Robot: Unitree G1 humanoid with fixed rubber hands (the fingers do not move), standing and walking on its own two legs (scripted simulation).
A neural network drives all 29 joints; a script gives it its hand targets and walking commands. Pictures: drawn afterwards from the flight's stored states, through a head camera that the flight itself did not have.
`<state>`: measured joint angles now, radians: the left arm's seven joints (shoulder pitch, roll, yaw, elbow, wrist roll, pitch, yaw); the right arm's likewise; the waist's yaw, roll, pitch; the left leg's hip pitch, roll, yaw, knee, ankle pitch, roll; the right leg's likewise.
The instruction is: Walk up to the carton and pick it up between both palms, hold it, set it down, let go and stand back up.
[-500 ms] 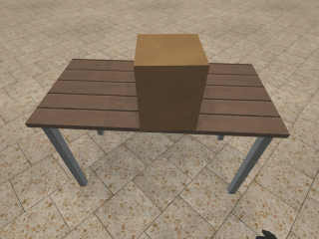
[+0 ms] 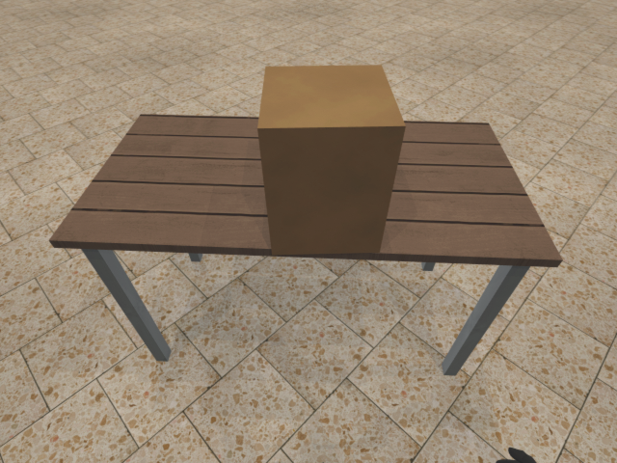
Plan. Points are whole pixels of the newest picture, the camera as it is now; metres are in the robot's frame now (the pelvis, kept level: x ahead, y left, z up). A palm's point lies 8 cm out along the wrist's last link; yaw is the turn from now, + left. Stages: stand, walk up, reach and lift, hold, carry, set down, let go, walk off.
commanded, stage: stand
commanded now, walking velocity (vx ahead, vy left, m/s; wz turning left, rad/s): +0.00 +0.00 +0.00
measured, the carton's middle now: (324, 163) +0.66 -0.04 +0.03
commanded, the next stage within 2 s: walk up in 0.42 s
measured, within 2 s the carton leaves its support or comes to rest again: neither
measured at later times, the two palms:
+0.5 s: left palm out of the picture +0.08 +0.31 -0.11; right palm out of the picture +0.09 -0.29 -0.10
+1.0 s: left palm out of the picture +0.10 +0.34 -0.11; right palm out of the picture +0.12 -0.28 -0.09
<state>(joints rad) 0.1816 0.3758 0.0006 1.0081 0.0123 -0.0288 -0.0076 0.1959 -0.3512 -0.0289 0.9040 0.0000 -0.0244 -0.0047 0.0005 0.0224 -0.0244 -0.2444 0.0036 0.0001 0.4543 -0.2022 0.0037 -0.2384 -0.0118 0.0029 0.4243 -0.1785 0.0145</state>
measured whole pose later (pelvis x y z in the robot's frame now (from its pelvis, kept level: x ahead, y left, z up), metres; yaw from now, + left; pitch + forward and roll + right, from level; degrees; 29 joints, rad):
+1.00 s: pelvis +0.06 +0.03 +0.00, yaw +0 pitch -1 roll -2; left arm 0.38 0.40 0.02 0.82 0.02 -0.03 -0.01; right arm 0.29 -0.37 -0.08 0.90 0.00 -0.05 -0.01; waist 0.00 0.00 -0.01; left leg -0.17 0.00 0.01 0.49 -0.31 0.06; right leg -0.40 0.02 0.04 0.86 -0.40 -0.03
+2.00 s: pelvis +0.17 +0.02 -0.01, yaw -1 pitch -4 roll -1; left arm 0.18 0.43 0.03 0.86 0.02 0.02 -0.01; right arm 0.26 -0.39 -0.03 0.74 0.00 0.00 0.00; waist -0.01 0.02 0.08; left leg -0.25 0.02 0.01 0.58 -0.26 0.01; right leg -0.19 -0.01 0.06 0.53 -0.28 0.05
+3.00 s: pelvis +0.18 +0.01 +0.00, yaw -1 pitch -2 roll -1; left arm 0.16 0.41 0.03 0.94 0.02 0.00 -0.01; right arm 0.26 -0.40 -0.04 0.80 0.00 -0.01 -0.01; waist -0.01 0.02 0.04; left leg -0.24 0.03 0.01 0.49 -0.22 -0.01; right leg -0.19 -0.01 0.06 0.46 -0.24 0.03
